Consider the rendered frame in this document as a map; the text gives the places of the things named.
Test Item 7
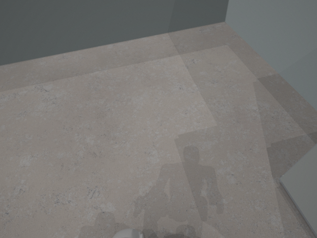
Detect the left robot thigh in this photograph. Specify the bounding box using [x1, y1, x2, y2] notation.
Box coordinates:
[113, 228, 144, 238]

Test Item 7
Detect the fridge door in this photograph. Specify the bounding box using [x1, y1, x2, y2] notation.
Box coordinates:
[280, 145, 317, 234]

